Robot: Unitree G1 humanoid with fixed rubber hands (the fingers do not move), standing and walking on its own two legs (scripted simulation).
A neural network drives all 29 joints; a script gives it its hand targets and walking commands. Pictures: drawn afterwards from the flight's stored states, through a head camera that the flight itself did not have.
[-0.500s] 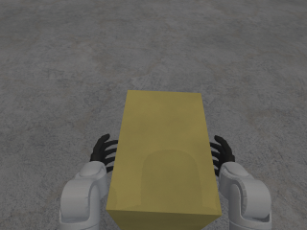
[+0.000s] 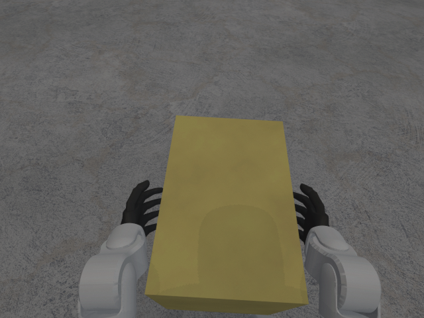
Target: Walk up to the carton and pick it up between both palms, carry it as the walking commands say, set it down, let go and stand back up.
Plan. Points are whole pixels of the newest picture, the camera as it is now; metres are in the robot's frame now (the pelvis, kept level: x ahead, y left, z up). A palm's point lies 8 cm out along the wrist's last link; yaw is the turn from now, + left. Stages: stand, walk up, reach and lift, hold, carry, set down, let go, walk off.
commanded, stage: carry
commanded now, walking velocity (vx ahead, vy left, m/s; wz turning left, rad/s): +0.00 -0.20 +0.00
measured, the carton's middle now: (223, 217) +0.29 +0.00 +0.02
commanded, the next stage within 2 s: none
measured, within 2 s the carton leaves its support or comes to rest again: neither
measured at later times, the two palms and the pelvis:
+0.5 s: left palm (223, 255) +0.20 +0.00 +0.09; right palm (419, 257) +0.20 -0.29 +0.10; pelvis -0.04 -0.14 +0.01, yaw +1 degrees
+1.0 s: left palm (343, 278) +0.17 -0.17 +0.08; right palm out of the picture +0.16 -0.46 +0.09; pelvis -0.07 -0.31 +0.00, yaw +0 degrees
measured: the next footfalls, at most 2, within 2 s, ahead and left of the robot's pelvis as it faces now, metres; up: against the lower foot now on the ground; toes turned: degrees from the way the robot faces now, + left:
right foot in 0.06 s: +0.07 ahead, -0.15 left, +0.00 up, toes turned -7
left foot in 0.34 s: -0.02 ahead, -0.01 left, +0.00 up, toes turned +12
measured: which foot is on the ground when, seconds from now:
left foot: down 0.00-0.06, up 0.08-0.32, down 0.34-0.66, up 0.68-0.88, down 0.90-1.00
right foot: up 0.00-0.04, down 0.06-0.34, up 0.36-0.64, down 0.66-0.92, up 0.94-1.00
